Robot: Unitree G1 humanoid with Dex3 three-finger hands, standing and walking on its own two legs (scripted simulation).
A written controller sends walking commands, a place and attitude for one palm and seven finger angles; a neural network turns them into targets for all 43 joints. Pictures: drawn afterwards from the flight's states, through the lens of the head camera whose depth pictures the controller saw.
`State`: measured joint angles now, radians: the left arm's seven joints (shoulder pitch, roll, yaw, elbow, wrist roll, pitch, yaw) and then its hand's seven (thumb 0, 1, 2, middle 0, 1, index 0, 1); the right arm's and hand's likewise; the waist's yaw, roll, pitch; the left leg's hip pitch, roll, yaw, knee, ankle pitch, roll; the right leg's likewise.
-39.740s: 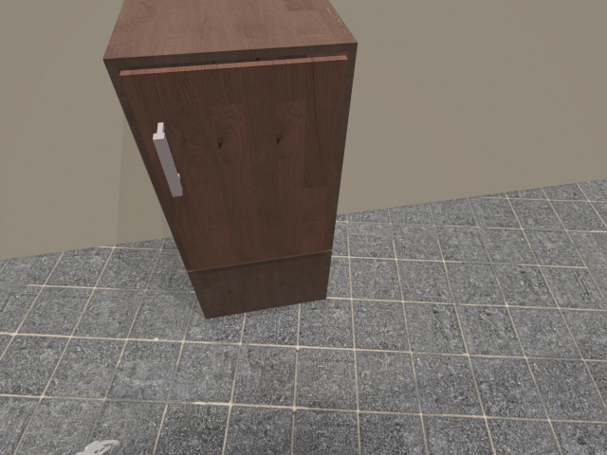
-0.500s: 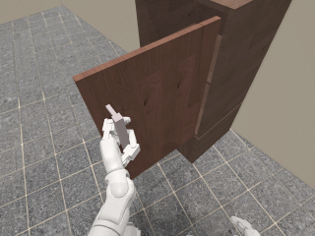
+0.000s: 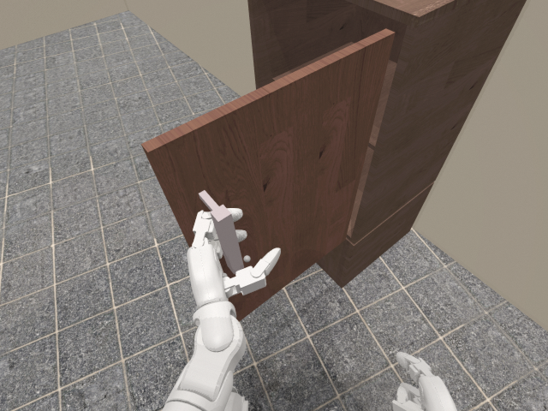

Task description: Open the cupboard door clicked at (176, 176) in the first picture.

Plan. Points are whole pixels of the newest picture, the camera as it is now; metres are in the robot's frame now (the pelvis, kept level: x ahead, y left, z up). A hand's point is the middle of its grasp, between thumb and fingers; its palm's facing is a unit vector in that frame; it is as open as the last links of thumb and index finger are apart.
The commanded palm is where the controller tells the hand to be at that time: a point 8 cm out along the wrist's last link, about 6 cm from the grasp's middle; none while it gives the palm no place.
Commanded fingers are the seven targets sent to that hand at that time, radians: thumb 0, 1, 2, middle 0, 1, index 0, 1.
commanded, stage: open thumb and fingers to let go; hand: left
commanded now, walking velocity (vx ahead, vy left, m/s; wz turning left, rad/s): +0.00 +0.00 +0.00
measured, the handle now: (221, 234) +0.36 +0.10 +0.06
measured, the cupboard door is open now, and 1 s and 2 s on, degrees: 90 91 91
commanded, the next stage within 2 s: slide the hand sideways off the handle in 0.44 s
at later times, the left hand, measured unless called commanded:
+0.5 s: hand (245, 258) +0.32 +0.06 +0.06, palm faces +0.24 -0.97 +0.00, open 14.8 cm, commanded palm +0.28 +0.10 +0.05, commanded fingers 0.00 -0.50 0.30 -0.15 -0.30 -0.15 -0.30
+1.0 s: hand (236, 287) +0.28 +0.07 +0.05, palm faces -0.17 -0.98 +0.02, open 16.2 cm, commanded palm +0.26 +0.13 +0.05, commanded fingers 0.00 -0.50 0.30 -0.15 -0.30 -0.15 -0.30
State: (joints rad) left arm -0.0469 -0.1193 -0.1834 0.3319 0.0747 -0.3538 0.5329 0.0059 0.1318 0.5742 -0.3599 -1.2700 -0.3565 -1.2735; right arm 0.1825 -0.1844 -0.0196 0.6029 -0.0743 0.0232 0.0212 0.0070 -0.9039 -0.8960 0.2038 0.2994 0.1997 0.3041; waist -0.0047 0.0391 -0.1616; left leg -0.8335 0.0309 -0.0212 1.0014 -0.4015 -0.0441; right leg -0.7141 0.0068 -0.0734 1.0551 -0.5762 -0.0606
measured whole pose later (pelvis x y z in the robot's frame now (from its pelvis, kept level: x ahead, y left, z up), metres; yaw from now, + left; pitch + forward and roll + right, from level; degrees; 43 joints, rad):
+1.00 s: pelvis -0.01 +0.04 -0.01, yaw -2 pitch +13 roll -1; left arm 0.04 0.01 -0.23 0.21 -0.01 -0.38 0.12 -0.02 -0.50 0.30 -0.16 -0.33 -0.17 -0.32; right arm 0.25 -0.21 -0.01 0.50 -0.02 0.04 0.04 0.01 -0.90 -0.90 0.20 0.30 0.20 0.30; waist -0.03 0.04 -0.13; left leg -0.86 0.03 0.03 1.06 -0.43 0.02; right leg -0.73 0.00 -0.02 1.08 -0.56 0.00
